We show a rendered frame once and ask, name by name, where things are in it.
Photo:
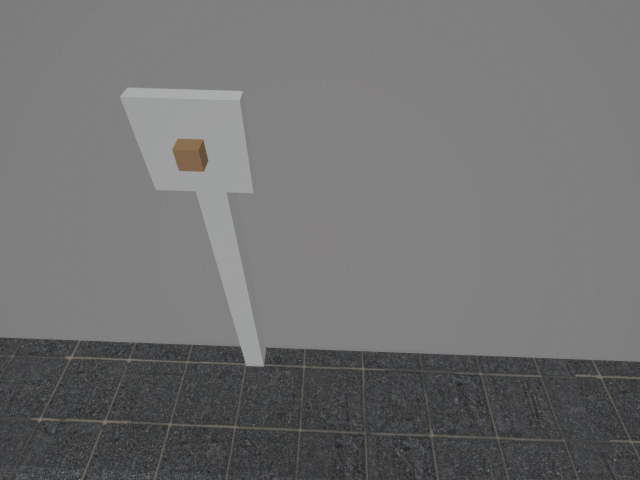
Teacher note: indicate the button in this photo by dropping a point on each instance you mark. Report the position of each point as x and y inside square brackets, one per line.
[190, 155]

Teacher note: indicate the panel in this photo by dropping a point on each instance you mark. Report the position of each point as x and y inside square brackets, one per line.
[158, 118]

